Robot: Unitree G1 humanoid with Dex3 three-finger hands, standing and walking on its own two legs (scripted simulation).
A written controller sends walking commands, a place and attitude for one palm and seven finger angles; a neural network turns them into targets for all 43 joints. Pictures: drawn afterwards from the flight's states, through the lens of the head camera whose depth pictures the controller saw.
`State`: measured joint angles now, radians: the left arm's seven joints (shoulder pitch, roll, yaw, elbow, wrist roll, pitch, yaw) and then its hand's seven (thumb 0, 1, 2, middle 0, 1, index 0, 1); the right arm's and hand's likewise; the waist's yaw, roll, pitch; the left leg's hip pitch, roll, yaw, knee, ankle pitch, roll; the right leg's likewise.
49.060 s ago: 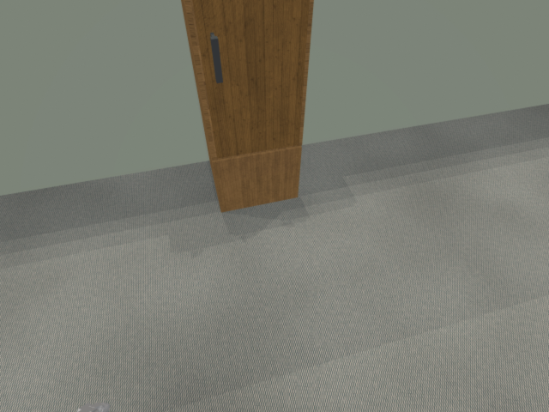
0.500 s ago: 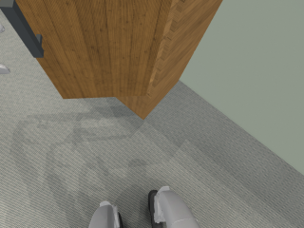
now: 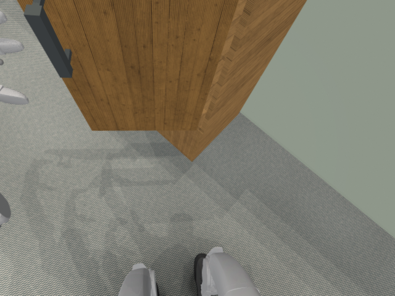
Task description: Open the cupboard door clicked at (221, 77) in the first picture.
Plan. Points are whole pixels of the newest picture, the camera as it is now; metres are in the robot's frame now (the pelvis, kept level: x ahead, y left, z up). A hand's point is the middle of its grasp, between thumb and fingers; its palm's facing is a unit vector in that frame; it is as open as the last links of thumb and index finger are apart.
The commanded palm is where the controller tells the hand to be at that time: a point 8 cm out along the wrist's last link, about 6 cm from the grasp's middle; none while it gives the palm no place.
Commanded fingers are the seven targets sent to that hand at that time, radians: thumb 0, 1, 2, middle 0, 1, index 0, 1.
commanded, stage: move the hooked fingers beside the handle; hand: left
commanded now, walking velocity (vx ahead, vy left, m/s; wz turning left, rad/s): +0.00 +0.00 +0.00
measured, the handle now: (54, 37) +0.58 +0.21 +0.08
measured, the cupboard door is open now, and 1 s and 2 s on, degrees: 46 46 46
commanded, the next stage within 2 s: slide the fingers in behind the handle in 0.08 s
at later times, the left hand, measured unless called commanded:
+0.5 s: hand (18, 59) +0.53 +0.26 +0.08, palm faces -0.04 -1.00 -0.01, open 13.9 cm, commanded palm +0.51 +0.30 +0.08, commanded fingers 0.00 -0.50 0.30 -0.30 -1.20 -0.30 -1.20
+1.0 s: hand (36, 62) +0.52 +0.24 +0.08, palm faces -0.05 -1.00 -0.01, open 14.0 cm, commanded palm +0.51 +0.27 +0.08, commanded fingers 0.00 -0.50 0.30 -0.30 -1.20 -0.30 -1.20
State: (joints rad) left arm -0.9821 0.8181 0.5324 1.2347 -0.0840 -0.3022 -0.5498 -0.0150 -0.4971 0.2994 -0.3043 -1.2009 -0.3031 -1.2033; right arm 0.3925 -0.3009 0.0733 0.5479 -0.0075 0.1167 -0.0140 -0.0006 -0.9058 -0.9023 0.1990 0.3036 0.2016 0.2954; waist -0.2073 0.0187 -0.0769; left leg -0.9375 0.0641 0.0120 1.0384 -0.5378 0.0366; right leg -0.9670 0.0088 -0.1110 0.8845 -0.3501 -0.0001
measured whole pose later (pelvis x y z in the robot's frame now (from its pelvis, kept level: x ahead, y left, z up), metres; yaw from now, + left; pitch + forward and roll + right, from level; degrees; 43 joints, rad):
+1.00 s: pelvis +0.00 +0.00 +0.00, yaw +0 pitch +25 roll -5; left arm -0.99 0.68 0.46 1.21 -0.08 -0.33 -0.43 -0.02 -0.50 0.30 -0.30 -1.20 -0.30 -1.20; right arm 0.40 -0.28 0.06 0.58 -0.02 0.11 0.00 0.00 -0.91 -0.90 0.20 0.30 0.20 0.30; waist -0.21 0.03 -0.08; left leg -0.93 0.05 0.02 1.04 -0.54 0.04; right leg -0.97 0.00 -0.10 0.90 -0.35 0.01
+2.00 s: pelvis -0.01 -0.01 +0.00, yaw +0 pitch +24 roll -4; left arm -0.99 0.62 0.43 1.22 -0.08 -0.36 -0.36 -0.02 -0.45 0.32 -0.31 -1.21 -0.31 -1.21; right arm 0.40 -0.29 0.05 0.60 -0.02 0.08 0.00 0.00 -0.91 -0.90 0.20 0.30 0.20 0.30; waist -0.20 0.03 -0.08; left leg -0.92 0.05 0.02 1.03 -0.53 0.03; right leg -0.97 0.00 -0.09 0.91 -0.36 0.00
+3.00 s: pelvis +0.01 +0.00 +0.01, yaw -1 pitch +22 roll -3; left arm -0.74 0.50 0.42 0.98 -0.14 -0.35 -0.32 0.00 0.72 0.79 -0.29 -1.31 -0.32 -1.33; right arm 0.43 -0.27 0.03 0.56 0.00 0.10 0.02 0.00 -0.91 -0.90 0.20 0.30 0.20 0.30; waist -0.17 0.04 -0.11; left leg -0.83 0.05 0.06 0.96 -0.52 0.04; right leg -0.90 0.01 -0.06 0.86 -0.35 0.00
